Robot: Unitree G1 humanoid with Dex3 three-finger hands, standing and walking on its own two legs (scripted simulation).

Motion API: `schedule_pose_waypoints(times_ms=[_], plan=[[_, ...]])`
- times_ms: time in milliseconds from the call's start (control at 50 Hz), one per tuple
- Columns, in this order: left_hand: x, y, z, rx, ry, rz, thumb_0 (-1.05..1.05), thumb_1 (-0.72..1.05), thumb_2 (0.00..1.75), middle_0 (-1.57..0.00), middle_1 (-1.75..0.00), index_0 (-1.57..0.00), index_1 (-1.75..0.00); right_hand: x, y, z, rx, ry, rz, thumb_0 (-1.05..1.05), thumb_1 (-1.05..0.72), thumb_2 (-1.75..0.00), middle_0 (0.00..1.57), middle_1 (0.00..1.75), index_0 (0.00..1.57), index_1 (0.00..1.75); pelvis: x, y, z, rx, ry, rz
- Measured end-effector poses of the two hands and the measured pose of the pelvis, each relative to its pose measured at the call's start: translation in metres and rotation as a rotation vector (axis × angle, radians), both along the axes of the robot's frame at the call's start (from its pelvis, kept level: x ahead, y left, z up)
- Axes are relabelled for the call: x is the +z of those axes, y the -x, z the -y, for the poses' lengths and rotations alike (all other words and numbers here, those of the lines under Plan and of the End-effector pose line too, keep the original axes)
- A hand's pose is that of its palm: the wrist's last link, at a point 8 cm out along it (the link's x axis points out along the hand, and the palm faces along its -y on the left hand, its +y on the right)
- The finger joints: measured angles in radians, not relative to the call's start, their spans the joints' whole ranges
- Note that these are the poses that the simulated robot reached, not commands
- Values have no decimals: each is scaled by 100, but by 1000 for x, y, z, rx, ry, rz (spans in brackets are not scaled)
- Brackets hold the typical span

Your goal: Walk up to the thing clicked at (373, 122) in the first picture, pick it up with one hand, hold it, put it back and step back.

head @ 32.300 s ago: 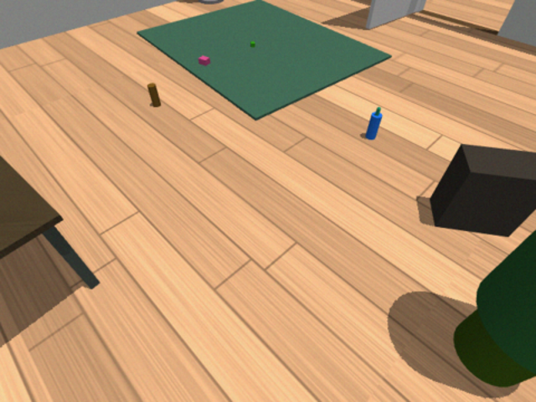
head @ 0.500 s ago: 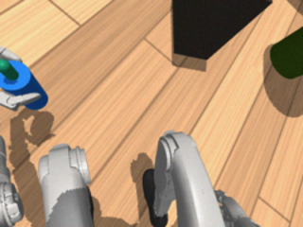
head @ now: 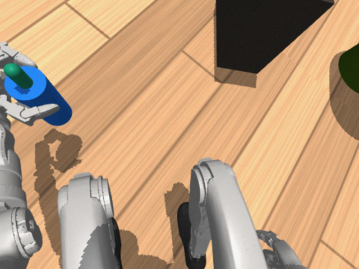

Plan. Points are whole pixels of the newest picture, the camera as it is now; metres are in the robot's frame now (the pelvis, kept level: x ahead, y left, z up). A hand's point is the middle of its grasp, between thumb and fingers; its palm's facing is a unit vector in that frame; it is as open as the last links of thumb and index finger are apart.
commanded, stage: settle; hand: left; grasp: from the side
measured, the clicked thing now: (39, 95) +0.47 +0.25 -0.06
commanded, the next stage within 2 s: lift in 0.52 s
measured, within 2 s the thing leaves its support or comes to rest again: neither
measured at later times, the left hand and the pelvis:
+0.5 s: hand (23, 79) +0.48 +0.26 -0.02, palm faces +0.11 -0.99 -0.05, open 9.9 cm; pelvis +0.00 +0.00 +0.02, yaw +1 degrees
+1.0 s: hand (9, 77) +0.46 +0.26 +0.03, palm faces +0.05 -1.00 -0.06, open 9.9 cm; pelvis +0.00 +0.00 +0.05, yaw +3 degrees
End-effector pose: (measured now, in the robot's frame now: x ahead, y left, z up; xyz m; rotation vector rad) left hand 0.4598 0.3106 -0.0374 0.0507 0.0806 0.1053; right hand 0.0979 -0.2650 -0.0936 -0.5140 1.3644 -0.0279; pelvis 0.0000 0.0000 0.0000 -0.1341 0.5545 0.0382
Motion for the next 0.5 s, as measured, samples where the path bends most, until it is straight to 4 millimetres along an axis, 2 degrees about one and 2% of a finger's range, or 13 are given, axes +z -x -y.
schedule_pose_waypoints(times_ms=[180, 500], plan=[[20, 2, -2, 17, -8, 10, -7, -61, 99, -86, -123, -92, -128, 2, 6, -1, -22, -13, 22, 0, -91, -90, 20, 30, 20, 30, 6, 3, 0, 5, -7, 2], [23, 2, 2, 7, 2, 3, -7, -61, 99, -85, -124, -91, -129, 14, 5, -1, -25, -4, 19, 0, -90, -90, 20, 30, 20, 30, 16, 0, -1, 12, -13, -17]])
